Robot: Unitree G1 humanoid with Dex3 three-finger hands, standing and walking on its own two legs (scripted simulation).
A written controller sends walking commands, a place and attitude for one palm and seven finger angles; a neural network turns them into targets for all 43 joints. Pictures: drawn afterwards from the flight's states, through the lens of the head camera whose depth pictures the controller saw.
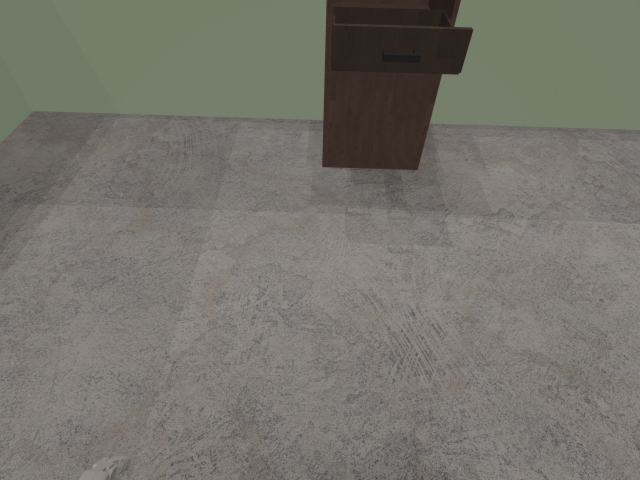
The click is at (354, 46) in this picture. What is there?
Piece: drawer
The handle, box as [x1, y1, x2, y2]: [382, 48, 420, 62]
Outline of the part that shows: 382,50 383,61 419,62 420,54 416,51 416,49 414,49 412,53 386,52 385,48 383,48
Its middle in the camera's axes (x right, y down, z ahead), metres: +0.26 -0.60 +1.27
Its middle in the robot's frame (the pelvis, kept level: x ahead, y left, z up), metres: +1.36 -0.19 -0.05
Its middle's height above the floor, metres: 0.72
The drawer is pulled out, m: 0.30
